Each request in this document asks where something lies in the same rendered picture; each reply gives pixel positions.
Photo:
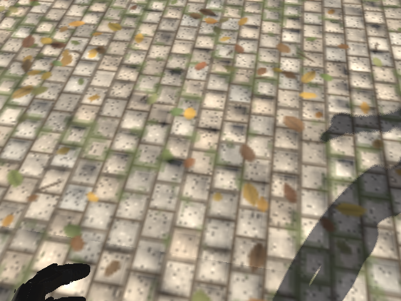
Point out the left robot hand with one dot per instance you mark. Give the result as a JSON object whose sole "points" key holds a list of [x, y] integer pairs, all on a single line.
{"points": [[49, 279]]}

